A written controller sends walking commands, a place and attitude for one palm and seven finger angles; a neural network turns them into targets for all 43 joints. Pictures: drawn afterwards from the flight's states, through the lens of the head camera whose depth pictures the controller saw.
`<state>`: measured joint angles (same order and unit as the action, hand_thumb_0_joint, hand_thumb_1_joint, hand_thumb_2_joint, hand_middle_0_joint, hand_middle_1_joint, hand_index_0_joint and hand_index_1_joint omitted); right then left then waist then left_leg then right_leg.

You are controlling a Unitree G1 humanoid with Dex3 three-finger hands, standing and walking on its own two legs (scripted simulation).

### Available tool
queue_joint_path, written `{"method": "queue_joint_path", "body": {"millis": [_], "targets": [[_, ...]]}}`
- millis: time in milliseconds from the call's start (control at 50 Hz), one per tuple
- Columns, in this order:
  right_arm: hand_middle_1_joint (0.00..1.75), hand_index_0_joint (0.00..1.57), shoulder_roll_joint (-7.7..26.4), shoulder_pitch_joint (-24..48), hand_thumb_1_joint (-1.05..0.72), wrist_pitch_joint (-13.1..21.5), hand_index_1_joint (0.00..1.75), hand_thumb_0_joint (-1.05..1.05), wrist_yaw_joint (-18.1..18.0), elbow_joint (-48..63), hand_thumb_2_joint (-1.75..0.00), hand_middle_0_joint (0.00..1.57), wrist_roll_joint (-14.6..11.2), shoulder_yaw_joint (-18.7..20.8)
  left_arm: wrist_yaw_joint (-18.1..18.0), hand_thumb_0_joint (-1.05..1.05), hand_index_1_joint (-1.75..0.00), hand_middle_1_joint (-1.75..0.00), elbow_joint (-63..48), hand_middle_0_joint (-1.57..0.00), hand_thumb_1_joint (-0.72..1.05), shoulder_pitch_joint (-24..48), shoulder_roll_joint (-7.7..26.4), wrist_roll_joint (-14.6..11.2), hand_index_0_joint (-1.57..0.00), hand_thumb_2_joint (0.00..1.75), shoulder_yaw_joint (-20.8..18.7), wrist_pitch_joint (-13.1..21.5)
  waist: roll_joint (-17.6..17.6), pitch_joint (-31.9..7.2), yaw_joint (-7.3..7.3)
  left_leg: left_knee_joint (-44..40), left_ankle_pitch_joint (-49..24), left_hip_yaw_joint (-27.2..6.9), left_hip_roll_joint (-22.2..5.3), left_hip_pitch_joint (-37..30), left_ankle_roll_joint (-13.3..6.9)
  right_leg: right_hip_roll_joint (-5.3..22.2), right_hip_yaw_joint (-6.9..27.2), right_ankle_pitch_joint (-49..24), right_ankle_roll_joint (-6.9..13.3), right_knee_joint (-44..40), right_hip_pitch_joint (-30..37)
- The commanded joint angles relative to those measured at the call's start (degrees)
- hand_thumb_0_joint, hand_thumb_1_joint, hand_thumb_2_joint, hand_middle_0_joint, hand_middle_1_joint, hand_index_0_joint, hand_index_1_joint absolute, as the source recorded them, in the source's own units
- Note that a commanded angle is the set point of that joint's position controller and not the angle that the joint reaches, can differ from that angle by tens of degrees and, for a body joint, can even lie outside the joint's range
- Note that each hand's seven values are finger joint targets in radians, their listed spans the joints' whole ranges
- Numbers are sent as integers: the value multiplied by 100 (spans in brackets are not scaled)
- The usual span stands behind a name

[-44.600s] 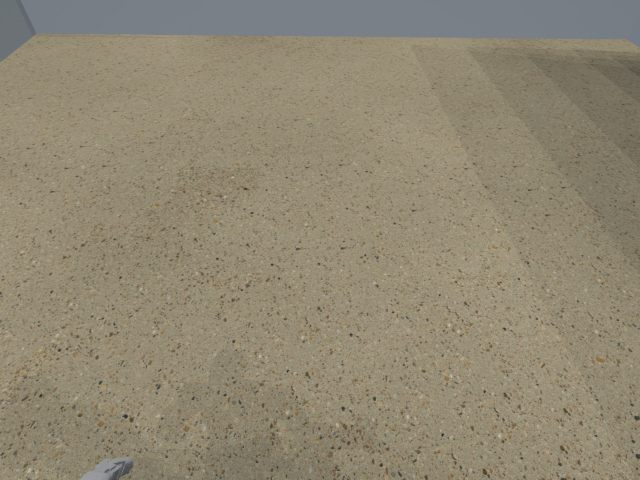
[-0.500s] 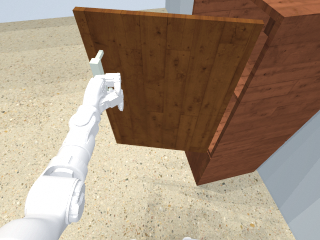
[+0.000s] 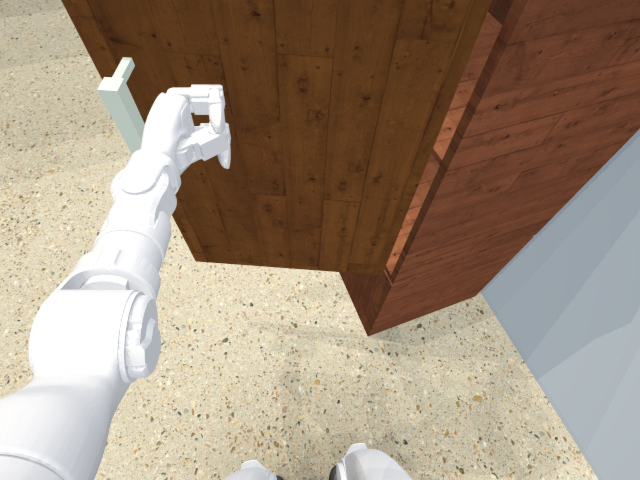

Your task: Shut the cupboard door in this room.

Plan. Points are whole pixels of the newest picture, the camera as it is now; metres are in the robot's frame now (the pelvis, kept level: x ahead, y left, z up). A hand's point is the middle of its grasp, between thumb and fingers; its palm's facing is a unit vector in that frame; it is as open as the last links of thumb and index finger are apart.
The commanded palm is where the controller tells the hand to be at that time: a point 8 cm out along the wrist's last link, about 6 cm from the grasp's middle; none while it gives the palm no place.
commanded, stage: push the door shut along its arc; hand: left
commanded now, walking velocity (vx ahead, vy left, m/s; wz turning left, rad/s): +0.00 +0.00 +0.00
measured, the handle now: (142, 125) +0.54 +0.16 +0.11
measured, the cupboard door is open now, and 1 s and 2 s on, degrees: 66 47 47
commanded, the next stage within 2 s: pull the fist back off the door in 0.64 s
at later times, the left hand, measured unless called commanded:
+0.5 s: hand (238, 116) +0.53 +0.04 +0.12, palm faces -0.40 -0.92 -0.02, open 3.4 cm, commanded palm +0.56 +0.07 +0.11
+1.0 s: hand (262, 97) +0.58 +0.01 +0.11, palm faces +0.06 -1.00 -0.03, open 3.2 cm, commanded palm +0.55 +0.06 +0.11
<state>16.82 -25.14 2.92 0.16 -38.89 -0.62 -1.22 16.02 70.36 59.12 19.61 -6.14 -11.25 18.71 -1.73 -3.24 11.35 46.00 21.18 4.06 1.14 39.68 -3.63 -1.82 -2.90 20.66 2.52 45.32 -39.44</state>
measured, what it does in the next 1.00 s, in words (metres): stands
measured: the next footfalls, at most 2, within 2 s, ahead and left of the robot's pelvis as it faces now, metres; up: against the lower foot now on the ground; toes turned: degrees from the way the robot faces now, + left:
none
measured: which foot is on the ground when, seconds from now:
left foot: down 0.00-1.00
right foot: down 0.00-1.00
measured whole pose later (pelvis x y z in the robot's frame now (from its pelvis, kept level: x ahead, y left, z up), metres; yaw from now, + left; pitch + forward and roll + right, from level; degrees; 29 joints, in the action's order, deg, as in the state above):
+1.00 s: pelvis +0.01 -0.01 -0.02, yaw +0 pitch +25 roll -1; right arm 14.1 -28.1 4.0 7.0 -39.4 5.5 -0.5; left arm -15.6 73.2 71.8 13.3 3.9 -15.3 18.7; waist -3.9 -7.6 13.5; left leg 54.6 25.1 2.4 0.1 54.1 -2.5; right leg -2.6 -4.6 24.4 3.7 52.9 -53.2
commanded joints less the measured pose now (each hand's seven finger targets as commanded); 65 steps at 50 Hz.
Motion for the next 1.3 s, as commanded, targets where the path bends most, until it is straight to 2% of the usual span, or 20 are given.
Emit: {"method": "queue_joint_path", "body": {"millis": [0, 60, 120, 280, 340, 400, 520, 580, 640, 680, 720, 740, 800, 860, 900, 980, 1080, 1140, 1200, 1280], "targets": [[30, 20, 966, -766, -90, 83, 30, 0, -104, 282, -90, 20, 3, 343, 93, 0, -150, -150, -1053, -130, 90, 3424, 1018, -94, -130, 90, -59, 230, 2, -2455, 191, -257, -1686, -738, -85, -1720, 100, -61, 303, -1791, -113, -525, 466], [30, 20, 1000, -836, -90, 67, 30, 0, -133, 272, -90, 20, 1, 358, 189, 0, -150, -150, -1077, -130, 90, 3577, 1188, -119, -130, 90, -171, 148, 64, -2632, 228, -230, -1744, -720, -69, -1656, 70, -53, 349, -1959, -117, -527, 631], [30, 20, 990, -830, -90, 81, 30, 0, -150, 194, -90, 20, 14, 343, 338, 0, -150, -150, -1082, -130, 90, 3911, 880, -181, -130, 90, 121, 107, -310, -2733, 307, -130, -1929, -798, -77, -1966, 86, -65, 290, -1904, -103, -474, 257], [30, 20, 1036, -860, -90, 151, 30, 0, -227, 22, -90, 20, 20, 314, 510, 0, -150, -150, -733, -130, 90, 4437, 584, -324, -130, 90, 373, -50, -135, -2521, 569, 26, -1769, -835, -68, -1768, 13, -81, 231, -1679, -108, -421, -99], [30, 20, 1069, -842, -90, 165, 30, 0, -234, -33, -90, 20, 47, 319, 538, 0, -150, -150, -646, -130, 90, 4561, 874, -264, -130, 90, 225, -121, -117, -2665, 566, 130, -1712, -835, -59, -1582, 8, -77, 277, -1658, -112, -362, -81], [30, 20, 1051, -814, -90, 208, 30, 0, -247, -95, -90, 20, 63, 311, 591, 0, -150, -150, -716, -130, 90, 4843, 598, -253, -130, 90, 441, -128, -385, -2891, 614, 238, -1889, -881, -62, -1789, 6, -76, 226, -1663, -106, -252, -342], [30, 20, 1095, -899, -90, 236, 30, 0, -271, -194, -90, 20, 93, 324, 624, 0, -150, -150, -595, -130, 90, 5188, 690, -209, -130, 90, 397, -233, -337, -3096, 710, 415, -1982, -924, -80, -1703, -7, -94, 213, -1674, -114, -106, -510], [30, 20, 1070, -929, -90, 270, 30, 0, -280, -255, -90, 20, 97, 326, 611, 0, -150, -150, -598, -130, 90, 5362, 299, -200, -130, 90, 611, -261, -572, -3138, 813, 517, -2202, -942, -78, -1925, -30, -122, 140, -1682, -97, -1, -887], [30, 20, 1103, -956, -90, 230, 30, 0, -287, -305, -90, 20, 132, 325, 591, 0, -150, -150, -426, -130, 90, 5447, 634, -148, -130, 90, 439, -391, -316, -3049, 838, 566, -1992, -926, -76, -1595, -27, -126, 155, -1600, -108, -26, -759], [30, 20, 1098, -1037, -90, 271, 30, 0, -297, -288, -90, 20, 131, 333, 627, 0, -150, -150, -653, -130, 90, 5674, 648, -154, -130, 90, 408, -345, -465, -3376, 852, 618, -2240, -885, -39, -1721, -56, -139, 162, -1848, -96, 80, -692], [30, 20, 1091, -1021, -90, 268, 30, 0, -278, -339, -90, 20, 152, 335, 654, 0, -150, -150, -595, -130, 90, 5725, 571, -116, -130, 90, 486, -367, -627, -3452, 831, 680, -2357, -931, -68, -1866, -24, -139, 147, -1824, -90, 130, -885], [30, 20, 844, -1193, -90, 301, 30, 0, -152, -166, -90, 20, 162, 255, -570, 0, -150, -150, -270, -130, 90, 5601, 845, -457, -130, 90, -752, -552, -762, -3438, 597, 693, -2097, -962, -143, -1323, 133, -77, 247, -1780, -97, 28, -647], [30, 20, 841, -1415, -90, 267, 30, 0, 168, -33, -90, 20, 343, 303, -1869, 0, -150, -150, -184, -130, 90, 4845, 527, -103, -130, 90, -783, -571, -194, -3418, 537, 538, -2309, -986, -146, -1005, 178, -78, 198, -2018, -199, 119, -311], [30, 20, 729, -1493, -90, 227, 30, 0, 483, 93, -90, 20, 577, 376, -2967, 0, -150, -150, -962, -130, 90, 4651, 178, 473, -130, 90, -704, 4, -497, -3854, 337, 747, -2806, -834, -124, -1119, 231, -52, 192, -2557, -198, 261, -227], [30, 20, 717, -1565, -90, 215, 30, 0, 638, 52, -90, 20, 674, 431, -3372, 0, -150, -150, -1153, -130, 90, 4555, 82, 1051, -130, 90, -414, 449, -502, -3822, 372, 836, -2952, -861, -151, -1170, 242, -80, 171, -2560, -202, 362, -427], [30, 20, 832, -1671, -90, -6, 30, 0, 651, 66, -90, 20, 576, 534, -3163, 0, -150, -150, -809, -130, 90, 4249, 364, 1350, -130, 90, -269, 415, -154, -3652, 415, 576, -2385, -663, -40, -948, 141, -74, 286, -2706, -238, 99, 303], [30, 20, 779, -1460, -90, -211, 30, 0, 421, 324, -90, 20, 360, 476, -2765, 0, -150, -150, -1248, -130, 90, 4154, 780, 664, -130, 90, -780, 76, -54, -3815, 85, 77, -2125, -462, 50, -958, 134, -59, 432, -3187, -247, -275, 1591], [30, 20, 666, -1303, -90, -101, 30, 0, 411, 355, -90, 20, 348, 449, -2691, 0, -150, -150, -1656, -130, 90, 3724, 420, 417, -130, 90, -694, 431, 48, -3565, -34, -21, -2208, -398, 34, -1115, 136, -80, 424, -3358, -242, -367, 1680], [30, 20, 612, -1226, -90, -32, 30, 0, 452, 321, -90, 20, 339, 477, -2634, 0, -150, -150, -1503, -130, 90, 2868, -84, 547, -130, 90, -295, 739, 297, -2983, -63, -71, -2148, -362, 22, -1117, 108, -90, 366, -3256, -255, -414, 1431], [30, 20, 641, -1145, -90, -147, 30, 0, 507, 322, -90, 20, 246, 529, -2493, 0, -150, -150, -755, -130, 90, 1708, -694, 645, -130, 90, 207, 356, 447, -2160, -107, -249, -1758, -257, 62, -1005, 110, -55, 341, -2871, -275, -639, 1214]]}}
